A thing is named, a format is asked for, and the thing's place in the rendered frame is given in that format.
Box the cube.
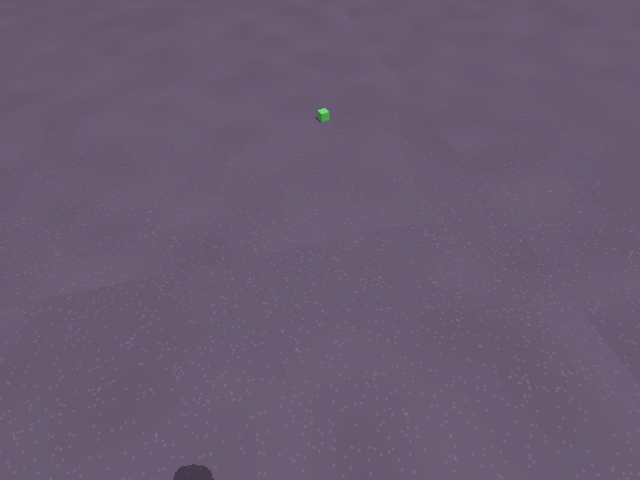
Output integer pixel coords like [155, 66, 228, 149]
[317, 108, 329, 122]

